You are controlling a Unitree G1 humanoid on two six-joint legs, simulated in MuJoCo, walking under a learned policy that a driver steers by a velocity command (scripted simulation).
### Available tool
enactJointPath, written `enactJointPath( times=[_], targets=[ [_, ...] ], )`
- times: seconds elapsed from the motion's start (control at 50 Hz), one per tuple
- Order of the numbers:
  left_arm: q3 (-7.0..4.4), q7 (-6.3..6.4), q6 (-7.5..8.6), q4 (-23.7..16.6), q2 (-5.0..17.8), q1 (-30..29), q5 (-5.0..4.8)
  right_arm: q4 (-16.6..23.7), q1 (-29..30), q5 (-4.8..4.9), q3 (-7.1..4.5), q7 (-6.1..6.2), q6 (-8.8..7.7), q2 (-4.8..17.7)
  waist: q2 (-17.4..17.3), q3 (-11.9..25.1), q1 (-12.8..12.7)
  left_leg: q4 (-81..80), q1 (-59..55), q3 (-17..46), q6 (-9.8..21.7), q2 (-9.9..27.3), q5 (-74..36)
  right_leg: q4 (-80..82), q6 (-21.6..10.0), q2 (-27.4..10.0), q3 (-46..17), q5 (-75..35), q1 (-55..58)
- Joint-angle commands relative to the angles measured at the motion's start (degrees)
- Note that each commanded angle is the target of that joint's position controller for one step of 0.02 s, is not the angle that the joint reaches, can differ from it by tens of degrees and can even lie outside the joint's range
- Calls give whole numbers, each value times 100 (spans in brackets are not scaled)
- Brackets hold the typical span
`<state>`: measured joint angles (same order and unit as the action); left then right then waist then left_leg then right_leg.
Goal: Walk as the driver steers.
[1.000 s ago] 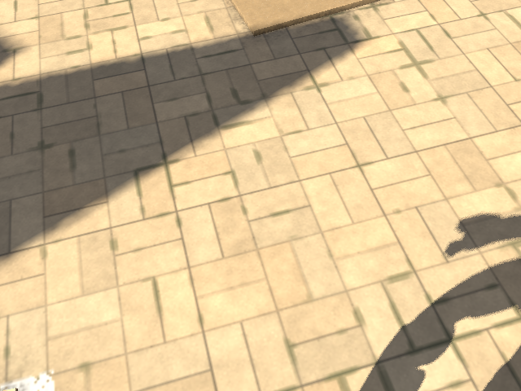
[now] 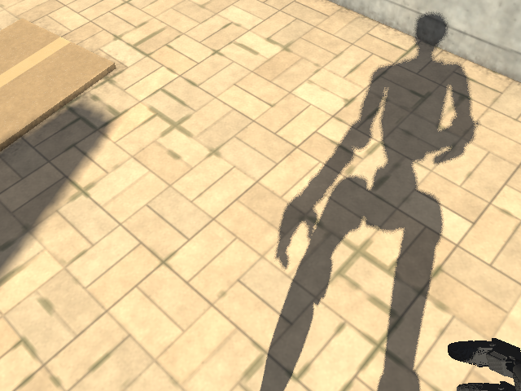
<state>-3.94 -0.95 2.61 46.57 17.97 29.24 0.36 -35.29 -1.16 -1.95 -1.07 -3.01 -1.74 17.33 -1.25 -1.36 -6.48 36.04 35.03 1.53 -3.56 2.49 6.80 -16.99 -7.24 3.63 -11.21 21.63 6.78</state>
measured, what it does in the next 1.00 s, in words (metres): walks ahead, turning left: left foot, then right foot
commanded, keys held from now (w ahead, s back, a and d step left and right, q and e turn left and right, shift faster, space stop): w+e+shift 0.02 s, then w+shift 0.02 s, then w+q+shift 0.32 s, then q+shift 0.54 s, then w+q+shift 0.06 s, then shift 0.04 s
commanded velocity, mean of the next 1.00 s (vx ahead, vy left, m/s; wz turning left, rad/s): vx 0.57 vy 0.00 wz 0.47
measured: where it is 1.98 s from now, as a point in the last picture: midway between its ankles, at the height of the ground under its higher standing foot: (307, 270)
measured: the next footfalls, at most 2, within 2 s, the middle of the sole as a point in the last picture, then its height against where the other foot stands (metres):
left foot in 0.06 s outside the picture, level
right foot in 0.42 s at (365, 374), level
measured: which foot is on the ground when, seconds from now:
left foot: up 0.00-0.04, down 0.06-0.42, up 0.44-0.80, down 0.82-1.00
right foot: down 0.00-0.06, up 0.08-0.40, down 0.42-0.80, up 0.82-1.00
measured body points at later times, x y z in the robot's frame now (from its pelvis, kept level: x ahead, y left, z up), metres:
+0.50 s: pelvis +0.41 -0.03 -0.01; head +0.44 -0.04 +0.44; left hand +0.64 +0.21 -0.06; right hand +0.38 -0.31 -0.14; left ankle +0.24 +0.11 -0.65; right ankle +0.47 -0.14 -0.73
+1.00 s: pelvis +0.66 +0.01 +0.00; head +0.71 +0.04 +0.45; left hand +0.71 +0.33 -0.08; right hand +0.94 -0.16 -0.09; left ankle +0.71 +0.09 -0.73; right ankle +0.75 -0.15 -0.66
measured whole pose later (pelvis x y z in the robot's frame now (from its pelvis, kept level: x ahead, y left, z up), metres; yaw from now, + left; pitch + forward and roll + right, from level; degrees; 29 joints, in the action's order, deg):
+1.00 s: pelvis +0.66 +0.01 +0.00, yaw +32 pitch +1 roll -1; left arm -1.7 0.4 3.1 37.2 16.7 3.2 0.4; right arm -33.2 -11.2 1.3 -4.4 -0.6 0.3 19.0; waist -0.5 -5.7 1.7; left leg 27.1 21.8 6.1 7.4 -9.3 5.8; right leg -61.5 3.1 0.2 -7.9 24.2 -29.7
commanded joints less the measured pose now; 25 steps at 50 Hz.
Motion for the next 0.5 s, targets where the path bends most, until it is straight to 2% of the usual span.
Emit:
enactJointPath(
  times=[0.02,0.04,0.06,0.08,0.1,0.12,0.14,0.16,0.18,0.2,0.22,0.26,0.3,0.32,0.36,0.38,0.4,0.42,0.44,0.46,0.48,0.5],
  targets=[
    [-373,29,194,-503,1424,-1054,-18,138,-695,79,-291,174,-133,898,675,238,1001,-247,-2698,-236,198,-440,60,-449,-302,-929,-866,-4218,-1749],
    [-383,6,188,-474,1508,-1245,29,-223,-2019,82,-405,290,-123,1082,365,927,1721,-256,-3984,-445,275,-467,344,-1921,-167,-608,-488,-4706,-1988],
    [-236,17,252,-459,1028,-1270,114,-531,-3288,-51,-520,430,-133,1387,-96,1567,2228,-154,-5178,68,361,200,1414,-3832,-53,-229,-144,-3845,-2766],
    [55,26,313,-661,-84,-1057,45,-688,-3687,-278,-556,471,-208,1851,-1978,1711,1905,-1471,-5494,2764,643,1566,4225,-5839,46,527,-32,614,-4042],
    [148,-38,336,-745,-18,-518,-79,-586,-2694,-212,-531,368,-225,1713,-2402,1528,1142,-2824,-4930,5484,1130,1888,4744,-6373,-33,599,-249,370,-4704],
    [92,-37,232,-562,348,-685,3,-434,-1781,-159,-463,301,-211,1127,-1205,761,830,-2507,-4294,4818,1449,1834,4683,-6476,-48,15,62,-210,-4882],
    [85,-95,204,-546,523,-1061,150,-496,-1714,-73,-421,246,-220,822,-416,495,871,-2345,-3676,3945,1552,1540,3833,-6189,18,-188,238,-481,-4671],
    [94,-135,197,-642,531,-1416,238,-627,-1749,-64,-381,228,-237,718,-264,329,833,-2306,-3222,3282,1513,1251,3119,-5807,82,-328,294,-465,-4501],
    [125,-177,173,-772,477,-1675,339,-822,-1913,-43,-303,226,-264,552,-338,164,761,-2304,-2866,2865,1506,995,2613,-5472,165,-475,366,-409,-4398],
    [191,-206,143,-888,358,-1842,390,-997,-2067,11,-267,224,-303,506,-557,6,691,-2369,-2664,2647,1555,863,2298,-5164,263,-600,418,-335,-4429],
    [250,-216,128,-1031,299,-2066,416,-1109,-2214,59,-263,227,-340,503,-590,-159,666,-2482,-2548,2601,1644,808,2030,-4870,369,-693,493,-259,-4572],
    [365,-256,134,-1312,274,-2542,411,-1134,-2236,70,-308,274,-381,641,-394,-351,603,-2743,-2212,2420,1772,853,1694,-3976,591,-886,601,-434,-4617],
    [483,-343,180,-1473,215,-2918,275,-1028,-1966,51,-419,276,-368,907,-369,-399,561,-3005,-1334,1826,1611,570,1390,-2590,726,-729,893,-775,-3407],
    [489,-363,190,-1439,224,-2882,207,-997,-1892,78,-465,238,-374,1041,-386,-335,517,-3116,-901,1680,1552,530,1068,-2290,732,-543,1091,-1034,-2572],
    [392,-294,177,-1295,424,-2605,143,-1010,-1990,160,-503,157,-397,1156,-229,-202,396,-2939,-840,1666,1452,666,392,-2001,724,-416,1200,-1555,-1643],
    [319,-208,187,-1157,530,-2321,189,-1063,-2103,168,-504,134,-399,1156,5,-76,282,-2311,-1085,1511,1304,526,-617,-1709,712,-296,1238,-1594,-1242],
    [218,-92,221,-933,687,-1734,271,-1149,-2290,175,-525,110,-391,1192,292,305,69,-1037,-1341,1189,1126,155,-1767,-1418,648,-145,1315,-1440,-608],
    [108,43,276,-864,921,-1089,388,-1137,-2305,230,-523,100,-408,1120,365,816,-268,540,-922,948,895,-232,-1716,-1325,517,-674,892,-1222,311],
    [9,169,292,-870,1349,-227,511,-933,-2333,226,-355,166,-405,347,1321,1594,-372,2469,-263,543,734,-577,1763,-969,321,-2574,-931,-613,1167],
    [-63,203,188,-949,1618,-394,442,-684,-2780,382,-328,278,-299,271,2012,1968,28,3761,479,173,663,-793,2410,-183,-94,-3496,-3043,-1304,1028],
    [24,182,159,-991,1065,-907,317,-831,-2599,234,-377,347,-149,520,1055,1218,259,4084,756,233,661,-322,1963,-401,-182,-3169,-2336,-2195,457],
    [85,187,227,-1108,602,-1333,-128,-654,-2366,555,-325,430,-195,291,1457,708,221,4252,1176,357,384,-54,1759,-524,-328,-2758,-1256,-3513,366]
  ],
)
